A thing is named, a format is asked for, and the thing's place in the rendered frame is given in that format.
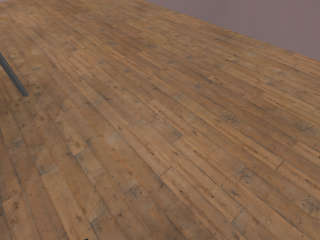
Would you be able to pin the table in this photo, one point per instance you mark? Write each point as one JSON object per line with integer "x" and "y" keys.
{"x": 12, "y": 76}

